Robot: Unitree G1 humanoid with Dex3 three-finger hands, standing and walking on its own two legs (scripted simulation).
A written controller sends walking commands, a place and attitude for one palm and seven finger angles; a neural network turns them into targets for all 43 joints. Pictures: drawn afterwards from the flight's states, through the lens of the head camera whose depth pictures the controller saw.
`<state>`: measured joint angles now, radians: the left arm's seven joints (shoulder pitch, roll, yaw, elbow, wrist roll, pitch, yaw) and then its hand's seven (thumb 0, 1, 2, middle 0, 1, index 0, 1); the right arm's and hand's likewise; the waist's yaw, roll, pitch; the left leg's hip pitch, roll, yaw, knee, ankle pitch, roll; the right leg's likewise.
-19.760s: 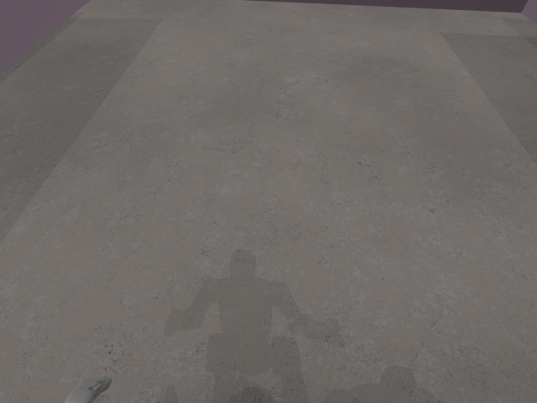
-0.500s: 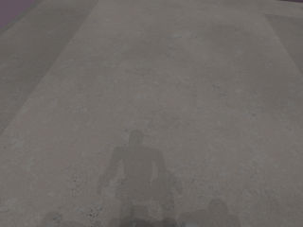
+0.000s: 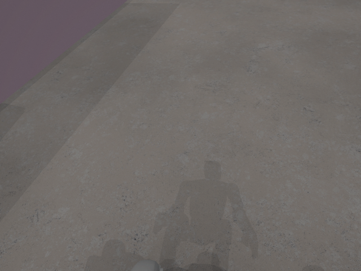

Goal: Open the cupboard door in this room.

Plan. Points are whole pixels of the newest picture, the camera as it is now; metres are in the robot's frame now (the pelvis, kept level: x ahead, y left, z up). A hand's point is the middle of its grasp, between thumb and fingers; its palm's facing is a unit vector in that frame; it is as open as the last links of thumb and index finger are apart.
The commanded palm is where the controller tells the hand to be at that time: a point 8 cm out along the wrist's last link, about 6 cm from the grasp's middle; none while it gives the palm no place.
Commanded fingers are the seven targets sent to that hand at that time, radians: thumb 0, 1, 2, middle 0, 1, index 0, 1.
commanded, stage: turn or walk to find it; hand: left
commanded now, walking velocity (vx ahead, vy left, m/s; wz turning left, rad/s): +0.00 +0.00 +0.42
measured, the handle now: out of the picture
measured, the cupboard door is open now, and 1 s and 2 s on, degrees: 0 0 0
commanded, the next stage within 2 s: stand and wait in 0.08 s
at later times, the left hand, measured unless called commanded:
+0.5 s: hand out of the picture -0.03 +0.28 -0.17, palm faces +0.26 -0.94 -0.23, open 7.4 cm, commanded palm none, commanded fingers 0.00 0.90 0.90 -0.20 -0.30 -0.20 -0.30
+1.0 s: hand out of the picture -0.04 +0.21 -0.15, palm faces +0.43 -0.86 -0.27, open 7.4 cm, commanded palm none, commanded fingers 0.00 0.90 0.90 -0.20 -0.30 -0.20 -0.30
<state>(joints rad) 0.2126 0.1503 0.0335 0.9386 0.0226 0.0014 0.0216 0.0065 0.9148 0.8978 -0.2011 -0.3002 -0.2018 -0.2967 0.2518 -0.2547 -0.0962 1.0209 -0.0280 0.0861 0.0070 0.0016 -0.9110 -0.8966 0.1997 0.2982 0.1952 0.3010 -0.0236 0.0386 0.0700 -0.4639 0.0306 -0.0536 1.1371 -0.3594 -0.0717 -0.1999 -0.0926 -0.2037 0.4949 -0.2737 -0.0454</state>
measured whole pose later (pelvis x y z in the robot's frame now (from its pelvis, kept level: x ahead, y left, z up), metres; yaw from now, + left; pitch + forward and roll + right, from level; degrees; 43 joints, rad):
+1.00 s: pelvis -0.05 +0.00 +0.00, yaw +28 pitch +0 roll +2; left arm 0.17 0.16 0.03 0.91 0.02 0.01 0.02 0.01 0.91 0.90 -0.20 -0.30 -0.20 -0.30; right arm 0.25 -0.26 -0.10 0.99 -0.03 0.08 0.01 0.00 -0.91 -0.90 0.20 0.30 0.20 0.30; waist -0.05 0.04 0.08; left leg -0.50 0.01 -0.04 1.16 -0.38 -0.07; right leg -0.20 -0.09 -0.16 0.51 -0.30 -0.02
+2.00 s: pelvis -0.02 -0.01 +0.01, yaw +59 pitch -1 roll +4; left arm 0.27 0.15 0.03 0.95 0.02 -0.04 0.01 0.01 0.91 0.90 -0.20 -0.30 -0.20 -0.30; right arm 0.27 -0.26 -0.10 1.01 -0.04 0.07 0.03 0.00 -0.91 -0.90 0.20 0.30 0.20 0.30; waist -0.02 0.05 0.04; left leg -0.51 0.04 -0.04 1.23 -0.24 -0.06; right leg -0.14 -0.09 -0.22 0.42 -0.27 -0.05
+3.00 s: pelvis +0.06 +0.34 -0.02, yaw +73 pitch -1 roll +2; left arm 0.05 0.18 0.04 0.95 0.03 -0.05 -0.03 0.01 0.91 0.90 -0.20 -0.30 -0.20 -0.30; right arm 0.50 -0.13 -0.04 1.17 -0.02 -0.06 -0.02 0.00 -0.91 -0.90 0.20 0.30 0.20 0.30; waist -0.07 0.01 0.09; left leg 0.05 0.02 0.09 0.49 -0.47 -0.01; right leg -0.45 -0.08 -0.13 0.58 -0.10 -0.03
